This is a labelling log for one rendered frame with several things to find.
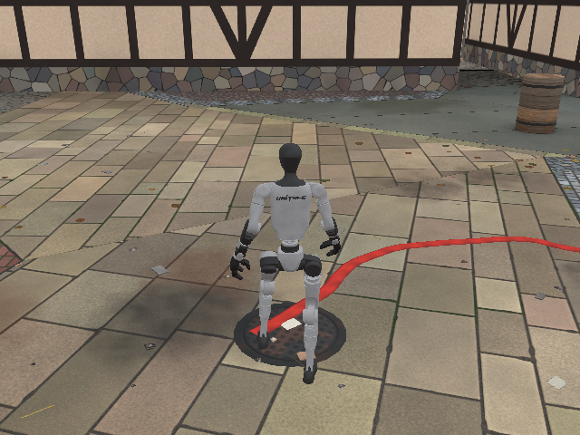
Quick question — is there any robot left hand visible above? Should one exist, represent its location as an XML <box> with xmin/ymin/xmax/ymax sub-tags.
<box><xmin>230</xmin><ymin>256</ymin><xmax>250</xmax><ymax>280</ymax></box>

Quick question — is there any left robot upper arm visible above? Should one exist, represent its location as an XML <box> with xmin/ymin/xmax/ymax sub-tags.
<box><xmin>246</xmin><ymin>182</ymin><xmax>272</xmax><ymax>234</ymax></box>

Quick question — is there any right robot upper arm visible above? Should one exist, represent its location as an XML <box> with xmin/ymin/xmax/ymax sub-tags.
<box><xmin>309</xmin><ymin>182</ymin><xmax>335</xmax><ymax>231</ymax></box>

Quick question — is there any left robot forearm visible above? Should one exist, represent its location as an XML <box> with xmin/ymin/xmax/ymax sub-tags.
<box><xmin>233</xmin><ymin>219</ymin><xmax>255</xmax><ymax>261</ymax></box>

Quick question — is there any right robot forearm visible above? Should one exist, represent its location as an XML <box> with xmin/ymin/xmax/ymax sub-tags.
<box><xmin>325</xmin><ymin>217</ymin><xmax>340</xmax><ymax>245</ymax></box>

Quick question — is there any robot right hand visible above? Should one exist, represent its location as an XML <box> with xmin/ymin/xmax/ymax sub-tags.
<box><xmin>320</xmin><ymin>240</ymin><xmax>341</xmax><ymax>256</ymax></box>

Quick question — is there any left robot shin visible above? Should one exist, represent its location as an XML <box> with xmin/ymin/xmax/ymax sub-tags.
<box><xmin>259</xmin><ymin>280</ymin><xmax>272</xmax><ymax>337</ymax></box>

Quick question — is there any right robot foot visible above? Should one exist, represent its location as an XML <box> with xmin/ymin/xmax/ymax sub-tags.
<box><xmin>303</xmin><ymin>360</ymin><xmax>317</xmax><ymax>384</ymax></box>

